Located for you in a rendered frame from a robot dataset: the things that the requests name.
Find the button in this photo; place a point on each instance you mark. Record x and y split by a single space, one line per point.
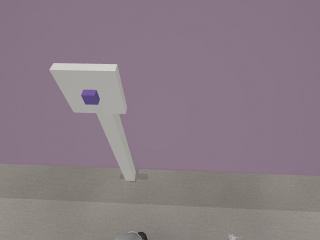
90 97

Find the panel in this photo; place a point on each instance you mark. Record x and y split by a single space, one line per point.
73 78

